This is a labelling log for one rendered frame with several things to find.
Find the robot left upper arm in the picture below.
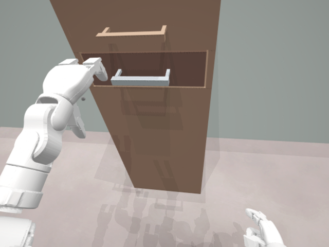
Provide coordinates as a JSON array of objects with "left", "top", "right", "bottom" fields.
[{"left": 0, "top": 216, "right": 36, "bottom": 247}]

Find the cabinet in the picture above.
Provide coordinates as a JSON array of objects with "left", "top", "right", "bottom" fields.
[{"left": 50, "top": 0, "right": 221, "bottom": 194}]

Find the handle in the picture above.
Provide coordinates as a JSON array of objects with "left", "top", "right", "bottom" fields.
[
  {"left": 96, "top": 31, "right": 166, "bottom": 44},
  {"left": 111, "top": 69, "right": 170, "bottom": 86}
]

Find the drawer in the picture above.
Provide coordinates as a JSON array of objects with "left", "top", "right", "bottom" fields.
[{"left": 81, "top": 50, "right": 207, "bottom": 86}]

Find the left robot hand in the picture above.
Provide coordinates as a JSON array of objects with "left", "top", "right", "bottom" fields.
[{"left": 43, "top": 58, "right": 108, "bottom": 138}]

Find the right robot hand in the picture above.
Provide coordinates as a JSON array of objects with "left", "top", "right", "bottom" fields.
[{"left": 243, "top": 208, "right": 284, "bottom": 247}]

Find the robot left forearm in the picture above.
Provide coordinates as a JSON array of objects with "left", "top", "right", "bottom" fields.
[{"left": 0, "top": 93, "right": 74, "bottom": 214}]

